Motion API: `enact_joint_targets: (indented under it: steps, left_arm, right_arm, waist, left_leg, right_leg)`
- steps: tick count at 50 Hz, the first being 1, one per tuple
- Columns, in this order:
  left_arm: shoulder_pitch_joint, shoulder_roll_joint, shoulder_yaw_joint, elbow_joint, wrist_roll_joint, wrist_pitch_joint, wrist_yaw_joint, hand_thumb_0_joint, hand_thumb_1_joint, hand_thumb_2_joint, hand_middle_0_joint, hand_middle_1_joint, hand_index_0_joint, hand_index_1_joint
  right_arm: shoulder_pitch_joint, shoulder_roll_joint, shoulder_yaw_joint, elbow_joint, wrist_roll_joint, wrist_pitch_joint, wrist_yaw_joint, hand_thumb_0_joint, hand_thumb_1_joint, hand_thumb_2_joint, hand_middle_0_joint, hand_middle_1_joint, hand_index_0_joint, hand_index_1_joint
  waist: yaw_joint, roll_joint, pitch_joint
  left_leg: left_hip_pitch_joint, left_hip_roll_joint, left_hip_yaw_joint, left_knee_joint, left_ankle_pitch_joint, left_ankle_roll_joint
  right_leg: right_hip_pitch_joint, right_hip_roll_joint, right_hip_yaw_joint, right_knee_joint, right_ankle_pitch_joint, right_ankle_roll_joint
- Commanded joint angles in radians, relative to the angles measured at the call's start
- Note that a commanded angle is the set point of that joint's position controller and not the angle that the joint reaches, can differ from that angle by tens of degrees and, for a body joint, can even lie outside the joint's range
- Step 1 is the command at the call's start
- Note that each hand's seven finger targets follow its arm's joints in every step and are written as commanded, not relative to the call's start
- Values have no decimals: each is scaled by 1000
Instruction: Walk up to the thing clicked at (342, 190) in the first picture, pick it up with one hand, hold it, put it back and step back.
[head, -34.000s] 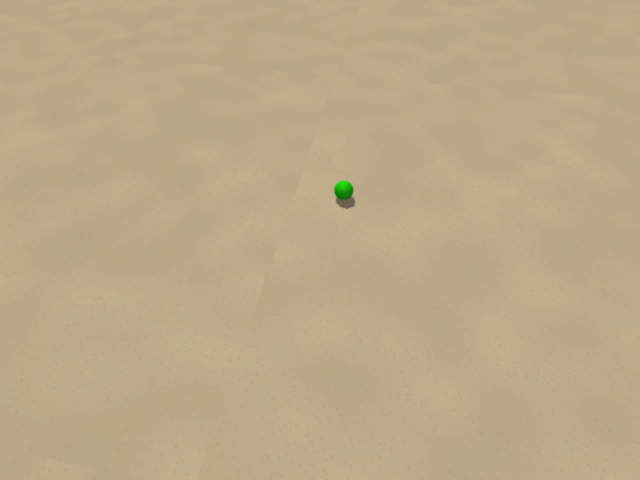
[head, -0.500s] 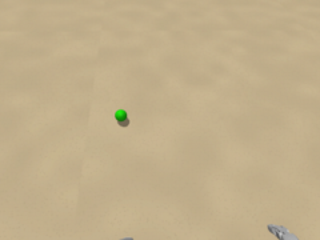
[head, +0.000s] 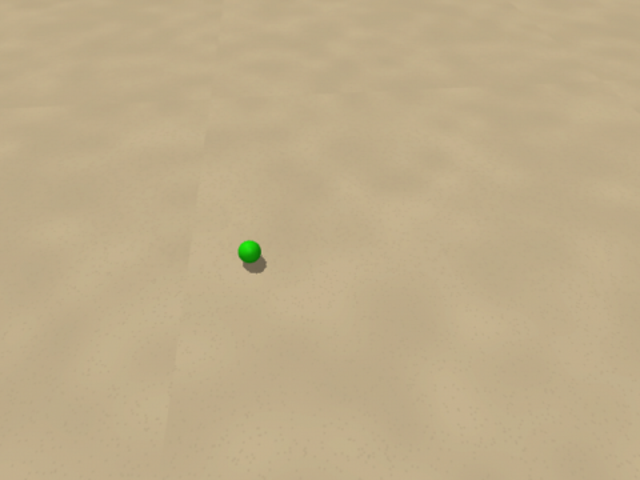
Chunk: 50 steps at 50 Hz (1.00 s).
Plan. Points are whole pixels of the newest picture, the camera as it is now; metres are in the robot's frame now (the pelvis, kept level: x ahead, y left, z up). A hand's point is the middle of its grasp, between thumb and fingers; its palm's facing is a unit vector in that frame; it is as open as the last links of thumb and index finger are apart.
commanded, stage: step back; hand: left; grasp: from above
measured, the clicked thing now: (249, 251) +1.05 +0.26 -0.72
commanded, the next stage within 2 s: stand in 0.50 s
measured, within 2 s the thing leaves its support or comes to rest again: neither
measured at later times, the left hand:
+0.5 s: hand out of the picture +0.14 +0.27 -0.16, palm faces +0.07 -0.94 -0.34, open 7.4 cm
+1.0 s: hand out of the picture +0.13 +0.25 -0.14, palm faces +0.02 -0.94 -0.34, open 7.4 cm
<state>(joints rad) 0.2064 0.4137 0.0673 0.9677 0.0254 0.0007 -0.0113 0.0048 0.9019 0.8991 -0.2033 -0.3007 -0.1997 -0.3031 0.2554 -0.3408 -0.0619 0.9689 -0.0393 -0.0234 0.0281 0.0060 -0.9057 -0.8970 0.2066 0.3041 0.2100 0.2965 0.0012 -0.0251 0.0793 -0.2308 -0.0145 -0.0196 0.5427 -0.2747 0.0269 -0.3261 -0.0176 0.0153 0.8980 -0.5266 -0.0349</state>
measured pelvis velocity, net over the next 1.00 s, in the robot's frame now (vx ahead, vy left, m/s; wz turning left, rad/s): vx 0.05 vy -0.01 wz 0.03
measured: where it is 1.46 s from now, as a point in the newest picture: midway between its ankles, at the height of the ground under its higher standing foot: outside the picture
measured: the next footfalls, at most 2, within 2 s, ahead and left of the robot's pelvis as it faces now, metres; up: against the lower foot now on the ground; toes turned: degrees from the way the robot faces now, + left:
right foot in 0.12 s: +0.09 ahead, -0.14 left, +0.00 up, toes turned +0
left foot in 0.38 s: +0.07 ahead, +0.12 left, +0.00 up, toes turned +1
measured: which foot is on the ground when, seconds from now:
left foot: down 0.00-0.14, up 0.16-0.36, down 0.38-1.00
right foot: up 0.00-0.10, down 0.12-1.00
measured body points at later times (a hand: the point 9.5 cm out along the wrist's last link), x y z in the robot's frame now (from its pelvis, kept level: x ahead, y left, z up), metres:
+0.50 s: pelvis +0.05 +0.01 +0.00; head +0.07 +0.02 +0.45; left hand +0.14 +0.32 -0.13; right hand +0.12 -0.30 -0.13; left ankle +0.03 +0.12 -0.73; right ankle +0.05 -0.14 -0.73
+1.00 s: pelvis +0.05 -0.01 +0.02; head +0.05 -0.01 +0.46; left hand +0.13 +0.30 -0.11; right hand +0.17 -0.30 -0.11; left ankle +0.03 +0.12 -0.73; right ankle +0.05 -0.14 -0.73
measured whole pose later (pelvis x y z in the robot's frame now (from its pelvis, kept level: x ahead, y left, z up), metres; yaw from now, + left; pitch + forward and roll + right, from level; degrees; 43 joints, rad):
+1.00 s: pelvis +0.05 -0.01 +0.02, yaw +2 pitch -3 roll +0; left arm 0.08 0.35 0.00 1.13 0.01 -0.02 -0.01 0.00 0.90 0.90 -0.20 -0.30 -0.20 -0.30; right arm 0.04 -0.34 -0.01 1.10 -0.01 -0.01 0.01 0.00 -0.91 -0.90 0.20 0.30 0.21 0.30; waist 0.01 0.00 0.07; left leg -0.08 0.01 -0.01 0.33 -0.20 -0.01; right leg -0.10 -0.04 -0.01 0.34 -0.18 0.03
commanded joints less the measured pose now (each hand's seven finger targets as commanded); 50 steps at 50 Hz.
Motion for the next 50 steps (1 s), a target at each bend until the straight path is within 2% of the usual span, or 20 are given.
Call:
enact_joint_targets:
  steps: [1,3,5,6,7,8,9,12,16,18,19,20,21,22,24,25,26,31,39,50]
  left_arm:
    - [-24,164,44,-84,-6,-38,-2,0,900,900,-200,-300,-200,-300]
    - [-13,144,44,-70,-8,-41,2,0,900,900,-200,-300,-200,-300]
    - [64,130,45,-27,-9,-53,19,0,900,900,-200,-300,-200,-300]
    - [85,172,58,-13,-1,-56,28,0,900,900,-200,-300,-200,-300]
    - [78,244,73,-24,13,-58,34,0,900,900,-200,-300,-200,-300]
    - [-18,273,72,-55,11,-57,34,0,900,900,-200,-300,-200,-300]
    - [-127,288,69,-84,14,-53,29,0,900,900,-200,-300,-200,-300]
    - [-172,229,52,-90,8,-53,26,0,900,900,-200,-300,-200,-300]
    - [-155,227,52,-59,2,-53,24,0,900,900,-200,-300,-200,-300]
    - [-190,214,43,-56,-8,-43,21,0,900,900,-200,-300,-200,-300]
    - [-178,183,32,-56,-12,-38,21,0,900,900,-200,-300,-200,-300]
    - [-167,146,22,-61,-23,-36,21,0,900,900,-200,-300,-200,-300]
    - [-149,124,14,-54,-37,-31,23,0,900,900,-200,-300,-200,-300]
    - [-154,154,21,-26,-39,-27,28,0,900,900,-200,-300,-200,-300]
    - [-163,161,14,-7,-31,-38,29,0,900,900,-200,-300,-200,-300]
    - [-136,120,-1,22,-34,-34,19,0,900,900,-200,-300,-200,-300]
    - [-133,132,-1,28,-30,-33,15,0,900,900,-200,-300,-200,-300]
    - [-162,128,-17,54,-30,-30,20,0,900,900,-200,-300,-200,-300]
    - [-165,136,-26,90,-21,-31,20,0,900,900,-200,-300,-200,-300]
    - [-169,152,-26,107,-16,-40,19,0,900,900,-200,-300,-200,-300]
  right_arm:
    - [-31,-307,-73,-69,1,-34,-24,0,-900,-900,200,300,200,300]
    - [-69,-282,-59,-83,6,-24,-26,0,-900,-900,200,300,200,300]
    - [-129,-219,-29,-93,25,-5,-28,0,-900,-900,200,300,200,300]
    - [-127,-172,-13,-100,35,0,-31,0,-900,-900,200,300,200,300]
    - [-97,-134,0,-112,42,2,-38,0,-900,-900,200,300,200,300]
    - [-63,-151,-1,-89,31,15,-47,0,-900,-900,200,300,200,300]
    - [-20,-215,-25,-54,27,24,-48,0,-900,-900,200,300,200,300]
    - [-1,-234,-28,-7,27,22,-37,0,-900,-900,200,300,200,300]
    - [-11,-207,-15,8,20,9,-34,0,-900,-900,200,300,200,300]
    - [25,-190,-15,35,15,-3,-38,0,-900,-900,200,300,200,300]
    - [16,-204,-24,42,9,-10,-43,0,-900,-900,200,300,200,300]
    - [3,-251,-33,35,2,-17,-48,0,-900,-900,200,300,200,300]
    - [-89,-285,-32,11,6,-22,-49,0,-900,-900,200,300,200,300]
    - [-148,-315,-32,3,17,-18,-45,0,-900,-900,200,300,200,300]
    - [-177,-256,-18,15,23,-12,-41,0,-900,-900,200,300,200,300]
    - [-155,-234,-4,15,31,-20,-40,0,-900,-900,200,300,200,300]
    - [-140,-240,-4,25,29,-26,-43,0,-900,-900,200,300,200,300]
    - [-176,-242,-3,51,35,-28,-49,0,-900,-900,200,300,200,300]
    - [-221,-225,5,67,38,-17,-45,0,-900,-900,200,300,200,300]
    - [-265,-209,11,88,35,-8,-30,0,-900,-900,200,300,200,300]
  waist:
    - [-11,192,-26]
    - [6,198,-50]
    - [74,153,-94]
    - [83,62,-116]
    - [78,-122,-116]
    - [41,-97,-87]
    - [13,-73,-51]
    - [-2,-93,8]
    - [13,-126,-32]
    - [-23,-112,-76]
    - [-22,-70,-99]
    - [-7,54,-120]
    - [33,111,-122]
    - [34,125,-113]
    - [37,93,-131]
    - [23,87,-146]
    - [12,103,-148]
    - [5,112,-179]
    - [-1,50,-161]
    - [-1,19,-100]
  left_leg:
    - [38,242,-311,-235,-21,173]
    - [-31,202,-217,-168,90,142]
    - [-113,139,-118,5,191,71]
    - [-194,83,-99,103,105,32]
    - [-302,-33,-84,241,-80,-12]
    - [-250,-23,-102,310,-280,-25]
    - [-143,21,-100,361,-309,-26]
    - [-133,23,-95,323,-225,-20]
    - [-94,33,-24,134,-180,-29]
    - [19,11,25,-97,-16,-29]
    - [79,36,-28,-152,127,-20]
    - [74,142,-170,-169,333,13]
    - [56,235,-282,-172,384,69]
    - [-9,255,-273,-130,367,125]
    - [5,182,-146,-88,454,64]
    - [42,169,-150,-136,372,32]
    - [73,164,-139,-144,427,15]
    - [154,157,-102,-148,594,-2]
    - [186,148,-66,-207,512,-6]
    - [146,136,-65,-275,238,-19]
  right_leg:
    - [-86,-26,-13,-121,52,8]
    - [53,1,-50,-265,138,11]
    - [249,24,-66,-482,339,15]
    - [327,-28,20,-491,369,9]
    - [333,-203,294,-583,287,-49]
    - [170,-349,429,-665,62,-124]
    - [5,-392,456,-680,-106,-191]
    - [-23,-270,271,-629,24,-143]
    - [63,-243,170,-531,327,-125]
    - [79,-207,95,-422,462,-87]
    - [75,-183,71,-353,571,-53]
    - [76,-116,11,-249,563,-4]
    - [45,-36,-35,-251,382,27]
    - [117,-23,-29,-301,239,24]
    - [191,-61,-7,-390,395,14]
    - [209,-80,27,-404,463,10]
    - [219,-87,29,-405,532,6]
    - [254,-87,20,-452,621,16]
    - [277,-106,21,-529,651,26]
    - [246,-118,45,-618,491,26]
